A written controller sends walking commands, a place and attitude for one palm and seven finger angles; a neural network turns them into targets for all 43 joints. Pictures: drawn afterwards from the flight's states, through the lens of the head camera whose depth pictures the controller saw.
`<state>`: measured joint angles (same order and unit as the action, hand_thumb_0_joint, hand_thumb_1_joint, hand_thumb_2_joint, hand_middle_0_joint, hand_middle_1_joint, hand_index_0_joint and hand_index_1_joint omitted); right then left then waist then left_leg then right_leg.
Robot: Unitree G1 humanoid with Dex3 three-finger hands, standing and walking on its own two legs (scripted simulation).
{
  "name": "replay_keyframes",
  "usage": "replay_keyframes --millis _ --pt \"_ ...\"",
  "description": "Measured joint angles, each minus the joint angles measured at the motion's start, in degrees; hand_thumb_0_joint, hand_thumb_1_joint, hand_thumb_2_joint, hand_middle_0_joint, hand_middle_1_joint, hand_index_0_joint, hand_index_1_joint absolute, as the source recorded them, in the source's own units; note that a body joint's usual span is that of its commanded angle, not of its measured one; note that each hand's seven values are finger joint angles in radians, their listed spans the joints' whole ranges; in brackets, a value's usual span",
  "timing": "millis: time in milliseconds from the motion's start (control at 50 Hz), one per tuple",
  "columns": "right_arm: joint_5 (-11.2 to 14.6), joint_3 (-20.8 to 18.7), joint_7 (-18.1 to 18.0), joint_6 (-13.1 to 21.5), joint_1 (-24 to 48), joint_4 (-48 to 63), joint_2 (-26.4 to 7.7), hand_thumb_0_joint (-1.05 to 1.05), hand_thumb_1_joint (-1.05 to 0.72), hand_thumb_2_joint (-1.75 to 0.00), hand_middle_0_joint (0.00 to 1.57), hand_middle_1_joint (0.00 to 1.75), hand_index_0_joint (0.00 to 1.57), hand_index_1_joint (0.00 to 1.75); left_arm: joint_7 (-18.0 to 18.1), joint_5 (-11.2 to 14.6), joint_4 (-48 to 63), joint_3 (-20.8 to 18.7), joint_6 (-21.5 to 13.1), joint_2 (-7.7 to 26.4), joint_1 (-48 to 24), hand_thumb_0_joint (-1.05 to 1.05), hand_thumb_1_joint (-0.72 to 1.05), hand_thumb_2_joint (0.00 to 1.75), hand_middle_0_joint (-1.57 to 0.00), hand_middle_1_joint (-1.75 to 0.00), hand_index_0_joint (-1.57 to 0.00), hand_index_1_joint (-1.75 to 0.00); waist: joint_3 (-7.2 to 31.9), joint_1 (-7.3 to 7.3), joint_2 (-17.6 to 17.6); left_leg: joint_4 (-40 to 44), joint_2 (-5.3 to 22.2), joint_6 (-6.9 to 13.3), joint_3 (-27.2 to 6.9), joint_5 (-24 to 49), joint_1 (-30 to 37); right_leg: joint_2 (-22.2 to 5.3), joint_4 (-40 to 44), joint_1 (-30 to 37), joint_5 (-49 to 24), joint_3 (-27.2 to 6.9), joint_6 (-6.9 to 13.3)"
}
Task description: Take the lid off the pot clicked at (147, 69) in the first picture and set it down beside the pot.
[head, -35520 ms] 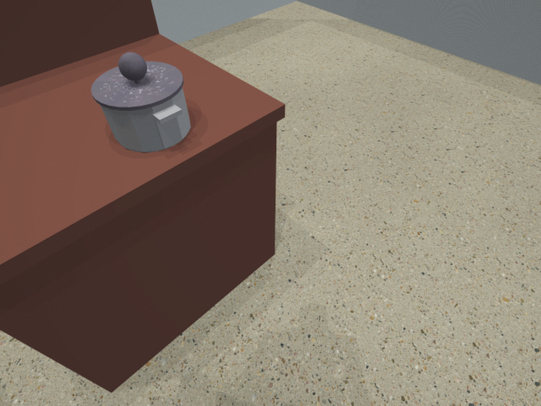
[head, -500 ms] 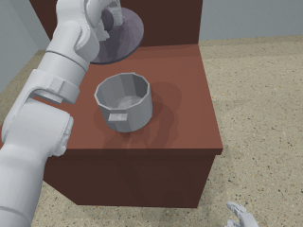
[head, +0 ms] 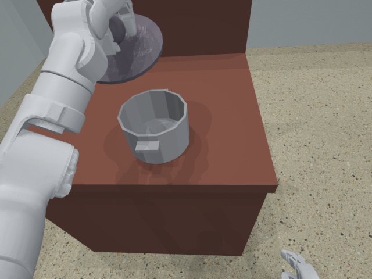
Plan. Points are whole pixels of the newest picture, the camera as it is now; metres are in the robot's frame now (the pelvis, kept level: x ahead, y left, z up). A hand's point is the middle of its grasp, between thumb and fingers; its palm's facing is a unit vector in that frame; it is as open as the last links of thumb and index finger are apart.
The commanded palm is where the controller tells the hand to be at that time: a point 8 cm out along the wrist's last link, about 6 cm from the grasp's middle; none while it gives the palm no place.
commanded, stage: move the lid sideways beside the pot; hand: left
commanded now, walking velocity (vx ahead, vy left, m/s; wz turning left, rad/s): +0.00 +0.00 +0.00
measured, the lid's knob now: (110, 30) +0.50 +0.13 +0.30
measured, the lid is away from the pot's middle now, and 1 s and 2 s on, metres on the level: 0.05 0.17 0.25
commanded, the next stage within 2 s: lower the lid onto the table in 1.76 s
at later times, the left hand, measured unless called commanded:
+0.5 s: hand (75, 40) +0.46 +0.19 +0.30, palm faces -0.05 +0.00 -1.00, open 7.4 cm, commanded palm +0.44 +0.20 +0.37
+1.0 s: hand (45, 43) +0.46 +0.25 +0.30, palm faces -0.08 -0.02 -1.00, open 7.4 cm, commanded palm +0.43 +0.25 +0.37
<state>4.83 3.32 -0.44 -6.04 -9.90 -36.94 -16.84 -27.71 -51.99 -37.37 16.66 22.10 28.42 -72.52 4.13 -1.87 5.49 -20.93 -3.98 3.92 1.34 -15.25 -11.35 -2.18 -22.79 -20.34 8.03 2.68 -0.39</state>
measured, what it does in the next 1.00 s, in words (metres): stands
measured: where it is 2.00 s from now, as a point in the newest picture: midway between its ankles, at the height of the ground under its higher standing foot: outside the picture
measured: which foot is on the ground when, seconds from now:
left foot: down 0.00-1.00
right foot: down 0.00-1.00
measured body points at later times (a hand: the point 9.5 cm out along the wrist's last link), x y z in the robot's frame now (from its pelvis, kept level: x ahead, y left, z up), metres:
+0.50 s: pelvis +0.00 +0.01 +0.00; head +0.02 -0.02 +0.45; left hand +0.46 +0.19 +0.36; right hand +0.14 -0.24 -0.12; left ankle -0.06 +0.07 -0.74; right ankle +0.03 -0.13 -0.74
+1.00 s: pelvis +0.00 +0.01 +0.00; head +0.04 -0.02 +0.45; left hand +0.46 +0.24 +0.36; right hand +0.14 -0.24 -0.12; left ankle -0.06 +0.07 -0.74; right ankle +0.03 -0.13 -0.74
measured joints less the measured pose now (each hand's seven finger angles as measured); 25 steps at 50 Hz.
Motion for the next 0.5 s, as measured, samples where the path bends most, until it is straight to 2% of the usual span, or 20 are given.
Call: replay_keyframes --millis 180,260,340,420,500 --pt "0.2 -0.2 -0.6 1.3 0.6 0.6 0.2 0.01 -0.91 -0.9 0.2 0.3 0.2 0.3 -2.2 0.3 3.5 0.8 -0.9 2.7 1.5 0.03 0.04 1.04 -0.7 -0.78 -0.84 -0.86 -0.9 0.46 -0.6 -0.2 -0.3 0.1 -0.8 0.2 0.3 -0.4 0.5 0.9 -0.3 0.8 -0.1" --pt "0.3 0.2 -0.6 0.9 1.2 -0.1 0.2 0.01 -0.91 -0.9 0.2 0.3 0.2 0.3 -2.3 0.0 0.3 0.0 -1.3 3.1 0.3 0.03 0.04 1.04 -0.7 -0.78 -0.84 -0.86 -0.5 0.55 -0.6 -0.3 -0.4 0.3 -0.8 0.1 0.3 -0.5 0.6 1.0 -0.3 0.8 -0.2" --pt "0.6 0.6 -0.8 0.1 1.6 -0.2 0.6 0.01 -0.91 -0.9 0.2 0.3 0.2 0.3 -2.6 -0.4 -3.9 0.5 -1.3 4.2 -1.4 0.03 0.04 1.04 -0.7 -0.78 -0.84 -0.86 -0.9 0.06 -1.5 -0.6 -0.4 0.3 -0.7 0.1 -0.2 -0.5 0.4 0.5 -0.4 0.7 -0.2" --pt "0.3 0.2 -0.9 0.7 0.4 0.4 0.4 0.01 -0.91 -0.9 0.2 0.3 0.2 0.3 -3.1 -0.5 -0.5 0.7 -2.5 5.5 0.4 0.03 0.04 1.04 -0.7 -0.78 -0.84 -0.86 -1.5 -0.22 -1.5 -0.5 -0.5 0.3 -1.0 0.4 -0.3 -0.6 0.9 0.7 -0.6 1.0 -0.2" --pt "0.1 0.1 -1.3 1.1 -0.6 -0.4 0.1 0.01 -0.91 -0.9 0.2 0.3 0.2 0.3 -3.3 -0.8 -0.9 -0.7 -4.0 6.1 0.4 0.03 0.04 1.04 -0.7 -0.78 -0.85 -0.86 -1.4 -0.43 -1.0 -0.3 -0.4 0.5 -1.1 0.2 0.0 -0.5 1.4 1.2 -0.7 1.1 -0.3"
